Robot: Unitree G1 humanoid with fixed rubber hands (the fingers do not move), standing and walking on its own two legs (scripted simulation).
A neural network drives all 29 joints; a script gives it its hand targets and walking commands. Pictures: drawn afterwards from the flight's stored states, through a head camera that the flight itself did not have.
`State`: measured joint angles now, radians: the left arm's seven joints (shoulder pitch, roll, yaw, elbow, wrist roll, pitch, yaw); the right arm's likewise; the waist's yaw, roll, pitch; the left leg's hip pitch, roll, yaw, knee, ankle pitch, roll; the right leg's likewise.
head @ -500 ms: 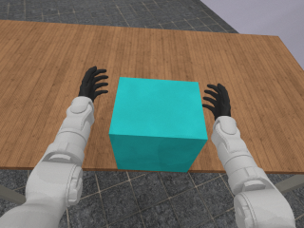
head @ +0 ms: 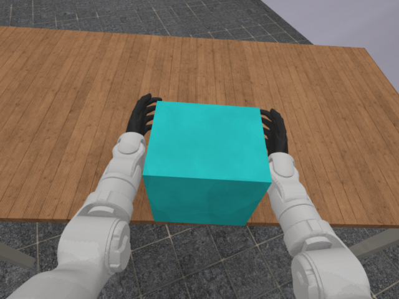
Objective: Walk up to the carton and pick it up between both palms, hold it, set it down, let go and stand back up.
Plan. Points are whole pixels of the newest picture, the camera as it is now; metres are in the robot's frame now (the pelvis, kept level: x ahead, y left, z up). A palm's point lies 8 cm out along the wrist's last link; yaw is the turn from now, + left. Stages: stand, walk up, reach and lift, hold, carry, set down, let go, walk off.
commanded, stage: reach and lift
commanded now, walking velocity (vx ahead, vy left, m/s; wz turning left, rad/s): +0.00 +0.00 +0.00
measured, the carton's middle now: (203, 167) +0.37 +0.01 +0.04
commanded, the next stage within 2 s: none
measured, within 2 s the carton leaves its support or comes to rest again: neither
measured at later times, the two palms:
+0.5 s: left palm (137, 130) +0.43 +0.15 +0.08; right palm (275, 148) +0.40 -0.13 +0.08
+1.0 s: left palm (137, 130) +0.44 +0.15 +0.08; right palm (275, 148) +0.40 -0.13 +0.08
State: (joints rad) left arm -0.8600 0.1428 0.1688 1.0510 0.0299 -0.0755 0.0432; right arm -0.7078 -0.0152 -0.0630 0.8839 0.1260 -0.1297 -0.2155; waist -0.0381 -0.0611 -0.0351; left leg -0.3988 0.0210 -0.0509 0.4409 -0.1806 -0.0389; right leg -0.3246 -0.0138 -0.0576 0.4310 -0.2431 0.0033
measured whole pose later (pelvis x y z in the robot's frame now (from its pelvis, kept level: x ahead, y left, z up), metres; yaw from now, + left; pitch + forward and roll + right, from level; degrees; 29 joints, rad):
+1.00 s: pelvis +0.00 -0.01 +0.00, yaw +0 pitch +8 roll +0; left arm -0.85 0.09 0.43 1.05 0.29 -0.16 -0.06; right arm -0.71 0.13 -0.38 0.89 -0.26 -0.28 -0.13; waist -0.04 -0.06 -0.04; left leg -0.37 0.02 -0.05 0.37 -0.14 -0.04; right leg -0.31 -0.01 -0.06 0.39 -0.23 0.00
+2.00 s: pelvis -0.03 +0.00 +0.01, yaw +0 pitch +7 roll +0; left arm -0.82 0.06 0.43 1.05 0.32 -0.26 -0.01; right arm -0.68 0.11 -0.40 0.98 -0.33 -0.47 -0.17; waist -0.01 -0.06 -0.04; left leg -0.37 0.02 -0.05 0.30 -0.06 -0.04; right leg -0.31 -0.01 -0.06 0.34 -0.15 0.00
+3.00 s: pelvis -0.05 +0.00 +0.01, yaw +0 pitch -1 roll -1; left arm -0.84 0.07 0.30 0.71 0.25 0.42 0.05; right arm -0.79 0.02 -0.18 0.86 0.04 0.12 -0.13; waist -0.05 -0.06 -0.10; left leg -0.23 0.02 -0.05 0.32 -0.07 -0.03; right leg -0.17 -0.01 -0.06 0.33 -0.14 0.01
